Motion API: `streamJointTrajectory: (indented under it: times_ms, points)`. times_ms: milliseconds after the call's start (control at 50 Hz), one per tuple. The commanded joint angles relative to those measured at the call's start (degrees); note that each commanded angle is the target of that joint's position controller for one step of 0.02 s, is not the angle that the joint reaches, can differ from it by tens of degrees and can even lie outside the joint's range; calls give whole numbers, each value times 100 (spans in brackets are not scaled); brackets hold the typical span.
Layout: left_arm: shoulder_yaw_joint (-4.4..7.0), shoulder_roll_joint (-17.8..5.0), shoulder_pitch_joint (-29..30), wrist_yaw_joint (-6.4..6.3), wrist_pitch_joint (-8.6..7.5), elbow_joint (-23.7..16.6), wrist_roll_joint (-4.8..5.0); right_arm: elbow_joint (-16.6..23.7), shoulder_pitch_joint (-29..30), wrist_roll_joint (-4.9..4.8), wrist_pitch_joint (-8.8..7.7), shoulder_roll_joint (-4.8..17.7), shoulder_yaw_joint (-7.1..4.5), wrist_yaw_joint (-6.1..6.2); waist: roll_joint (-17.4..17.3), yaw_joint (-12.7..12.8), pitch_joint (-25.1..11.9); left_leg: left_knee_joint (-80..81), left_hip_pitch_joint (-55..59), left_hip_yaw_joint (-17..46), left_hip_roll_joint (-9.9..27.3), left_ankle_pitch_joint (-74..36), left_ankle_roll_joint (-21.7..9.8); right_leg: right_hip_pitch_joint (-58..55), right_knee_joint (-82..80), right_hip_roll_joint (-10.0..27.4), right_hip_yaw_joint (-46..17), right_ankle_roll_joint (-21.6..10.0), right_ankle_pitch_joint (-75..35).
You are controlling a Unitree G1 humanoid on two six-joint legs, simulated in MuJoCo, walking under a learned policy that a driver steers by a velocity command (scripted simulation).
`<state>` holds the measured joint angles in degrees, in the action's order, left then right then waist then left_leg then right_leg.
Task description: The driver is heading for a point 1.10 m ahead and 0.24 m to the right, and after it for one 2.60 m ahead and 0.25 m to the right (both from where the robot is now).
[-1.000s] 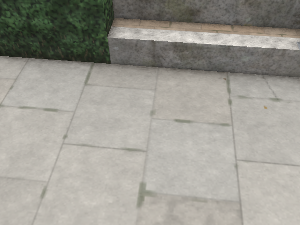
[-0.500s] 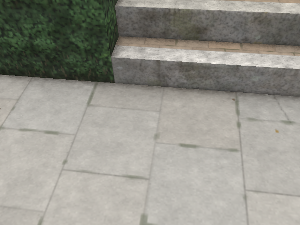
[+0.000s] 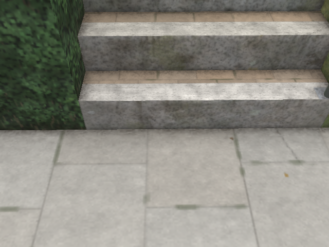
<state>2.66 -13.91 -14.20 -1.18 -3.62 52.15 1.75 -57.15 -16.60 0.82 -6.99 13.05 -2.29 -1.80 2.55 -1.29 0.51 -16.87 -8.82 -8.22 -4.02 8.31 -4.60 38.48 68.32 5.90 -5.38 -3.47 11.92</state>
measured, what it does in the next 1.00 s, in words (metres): walks ahead, turning right: right foot, then left foot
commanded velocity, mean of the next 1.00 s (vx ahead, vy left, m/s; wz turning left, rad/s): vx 0.50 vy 0.00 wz -0.35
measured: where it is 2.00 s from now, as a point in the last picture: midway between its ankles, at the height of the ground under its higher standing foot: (227, 173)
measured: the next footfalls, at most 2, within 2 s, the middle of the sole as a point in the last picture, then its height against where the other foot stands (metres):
right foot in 0.34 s outside the picture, level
left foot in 0.84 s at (186, 212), level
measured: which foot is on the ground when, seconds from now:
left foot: down 0.00-0.34, up 0.36-0.82, down 0.84-1.00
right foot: up 0.00-0.32, down 0.34-0.86, up 0.88-1.00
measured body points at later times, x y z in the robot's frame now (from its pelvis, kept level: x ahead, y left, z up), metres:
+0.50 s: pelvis +0.28 -0.10 -0.01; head +0.31 -0.12 +0.44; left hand +0.44 +0.13 -0.12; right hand +0.33 -0.39 -0.12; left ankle +0.28 +0.08 -0.65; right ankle +0.30 -0.17 -0.74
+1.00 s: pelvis +0.57 -0.13 +0.00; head +0.60 -0.12 +0.45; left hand +0.71 +0.10 -0.14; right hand +0.55 -0.41 -0.12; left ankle +0.63 -0.07 -0.74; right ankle +0.45 -0.22 -0.66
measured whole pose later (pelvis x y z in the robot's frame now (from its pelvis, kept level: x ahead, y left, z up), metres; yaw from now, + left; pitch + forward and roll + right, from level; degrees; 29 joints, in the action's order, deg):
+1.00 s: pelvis +0.57 -0.13 +0.00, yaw -20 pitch +1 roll +0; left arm 2.7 -15.7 -18.2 1.5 -3.5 48.4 -2.4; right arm -48.7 -15.1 1.5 -4.7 14.1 -2.5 -1.3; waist 2.5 0.2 1.7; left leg -24.2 -16.2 -3.8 -2.4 9.2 -4.1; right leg 23.1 62.4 -0.2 -1.5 -3.7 17.9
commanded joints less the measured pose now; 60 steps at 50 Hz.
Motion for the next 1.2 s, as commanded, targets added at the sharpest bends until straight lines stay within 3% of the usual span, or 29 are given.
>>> streamJointTrajectory:
  times_ms: [20, 120, 220, 280, 320, 340, 360, 380, 400, 420, 460, 500, 560, 640, 720, 740, 780, 820, 840, 860, 880, 900, 920, 940, 960, 980, 1020, 1120, 1200]
  points:
    - [94, -224, -370, -12, 43, -219, -56, 280, 348, 37, -117, 615, -90, 103, -502, 301, 299, 1211, -595, 831, 1705, -637, -794, 204, -366, 232, -298, 91, -833]
    - [46, -97, 646, 174, -65, -585, -71, 220, -50, -17, -25, 854, -103, 254, -364, -65, 337, 1102, 251, 300, 1750, -954, -592, 434, -2085, 139, 160, 115, -1837]
    - [-15, -40, 1473, 389, -59, -1111, -53, 106, -511, -115, 186, 1029, -160, 286, -372, -356, 582, 644, 1373, 74, 2090, -1244, -490, 773, -2896, 54, 611, -18, -1076]
    - [87, -261, 1193, 481, -39, -1289, -36, 239, -262, -141, 301, 1218, -224, 303, -679, -23, 254, -302, 1503, -247, 2128, -3551, -282, -180, -3079, -384, 1119, -304, -167]
    - [398, -797, -327, 452, -30, -968, -7, 378, -42, -141, 384, 1244, -225, 338, -673, 821, -627, -2446, 937, -542, 1793, -4716, -5, -2371, -3555, -982, 1316, -664, -378]
    - [635, -1451, -1262, 314, 19, -793, -18, 568, -105, -54, 326, 1085, -151, 334, 96, 1129, -1232, -4399, -635, -578, 1487, -2810, 281, -4222, -3769, -80, -227, -1073, -402]
    - [681, -1945, -997, 289, -18, -984, -32, 889, -558, -6, 75, 256, 101, 211, 1434, 448, -1945, -6555, -3163, 211, 118, 2151, 605, -6100, -4695, 1407, -3828, -2309, 243]
    - [537, -1420, -1267, 294, -45, -969, -109, 1011, 104, -210, -220, 862, -28, 109, 732, 886, -2261, -6844, -3766, 1416, 333, 2145, 386, -6269, -5242, 1427, -4156, -2154, 245]
    - [445, -1064, -1050, 276, -85, -957, -157, 1196, 576, -384, -315, 979, -70, 83, 546, 826, -1478, -6641, -4100, 1360, 601, 1717, 221, -5738, -5103, 1187, -3124, -1817, -284]
    - [381, -869, -556, 289, -108, -1058, -118, 1198, 628, -288, -321, 904, -54, 123, -183, 494, -960, -6038, -3801, 1340, 884, 1268, 205, -4737, -5101, 906, -2296, -1570, -969]
    - [269, -576, 76, 274, -107, -1290, -144, 1155, 468, -138, -153, 945, -146, 166, -234, 81, -587, -5264, -2970, 1322, 1166, 944, 297, -3442, -5330, 509, -1507, -1341, -1605]
    - [274, -656, 98, 238, -141, -1302, -130, 1159, 301, -76, 9, 795, -153, 156, -235, -67, -470, -4820, -2719, 1177, 1174, 745, 472, -2956, -5514, 411, -1167, -1369, -2139]
    - [303, -821, -215, 129, -170, -1172, -121, 1349, 792, 3, 86, 647, -111, 193, -110, 61, -222, -3756, -2871, 1027, 1117, -85, 689, -2729, -5704, 257, -672, -1307, -2525]
    - [292, -869, -511, 83, -154, -1033, -106, 1521, 1570, -68, 44, 532, -50, 140, 152, 410, -68, -2025, -2529, 893, 853, -1490, 628, -2778, -5694, 19, -308, -962, -1848]
    - [297, -928, -786, 106, -183, -825, -84, 1721, 2079, -125, 0, 673, -62, 64, 217, 610, 180, -1429, -2730, 979, 773, -1473, 423, -3405, -5546, 405, -659, -924, -1327]
    - [262, -901, -999, 173, -198, -729, -344, 1695, 1856, 262, 205, 510, 15, -23, 354, 550, 111, -1496, -2429, 577, 704, -1270, 372, -3526, -5510, 243, -512, -770, -1860]
    - [279, -915, -932, 169, -197, -685, -372, 1710, 1599, 226, 269, 676, -48, -55, 393, 408, 168, -1377, -2001, 633, 628, -604, 212, -3657, -5233, 352, -620, -589, -2417]
    - [305, -1053, -735, 138, -168, -663, -390, 1435, 581, 176, 213, 850, -134, -7, 248, -98, -207, -1003, -985, 511, 347, -72, 23, -3872, -4130, 185, -460, -430, -3715]
    - [260, -935, -751, 134, -168, -683, -412, 1229, -239, 206, 145, 1052, -197, 67, -46, -432, -773, -986, 136, 817, 665, -88, -138, -3492, -2957, -95, -257, -332, -3343]
    - [130, -445, -1344, 150, -170, -861, -213, 1231, -935, 341, 91, 1728, -343, 153, -1294, -337, -1726, -965, 2040, 2976, 2264, 60, -714, -1885, -921, -720, 143, -99, -1168]
    - [146, -581, -1612, 152, -169, -704, -182, 1056, -1018, 210, 181, 1810, -441, 101, -2071, -269, -1993, -22, 2489, 5010, 2818, 586, -1147, -600, 197, -1328, 208, -35, 1806]
    - [177, -836, -1123, 148, -139, -677, -309, 1199, -481, 113, 223, 1364, -336, 69, -1072, -160, -1094, 150, 1798, 4441, 2575, 1374, -1024, -118, 478, -885, -111, -107, 1418]
    - [153, -802, -677, 206, -146, -720, -328, 1264, -62, 70, 220, 956, -239, 49, -557, -112, -584, 256, 1059, 3651, 2321, 1403, -897, -217, 221, -612, -44, -118, 895]
    - [122, -714, -468, 249, -134, -755, -340, 1220, 97, 76, 207, 735, -167, 48, -506, -1, -238, 483, 523, 3051, 2037, 943, -725, -386, -186, -383, 51, -111, 623]
    - [109, -667, -438, 275, -70, -765, -438, 1132, 65, 32, 184, 645, -136, 65, -679, 99, -97, 615, 208, 2642, 1834, 489, -611, -611, -469, -257, 123, -55, 516]
    - [82, -606, -558, 296, -8, -645, -498, 1064, 0, 37, 149, 625, -132, 63, -716, 131, -100, 680, 40, 2314, 1695, -123, -576, -844, -503, -250, 239, 1, 404]
    - [45, -508, -603, 323, 32, -578, -472, 899, -218, -14, 62, 712, -164, 45, -717, 187, -144, 755, 80, 1954, 1624, -873, -638, -828, -630, -190, 351, 60, 261]
    - [-28, -424, 436, 338, 12, -803, -439, 647, -556, -39, 37, 763, -173, 80, -672, -11, 159, 1039, 460, 1466, 1476, -1311, -730, -168, -1779, 30, 630, 298, -532]
    - [-119, -234, 1148, 335, -18, -928, -377, 457, -820, -26, 29, 742, -152, 109, -734, -167, 266, 870, 589, 1133, 1376, -1945, -590, -497, -2955, -159, 850, 302, -1004]
Keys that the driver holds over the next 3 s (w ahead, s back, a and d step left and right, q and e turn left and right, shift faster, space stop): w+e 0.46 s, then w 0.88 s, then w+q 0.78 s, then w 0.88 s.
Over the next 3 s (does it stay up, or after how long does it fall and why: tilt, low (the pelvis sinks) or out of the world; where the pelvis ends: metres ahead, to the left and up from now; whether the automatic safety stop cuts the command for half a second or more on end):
stays up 1.32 -0.26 0.24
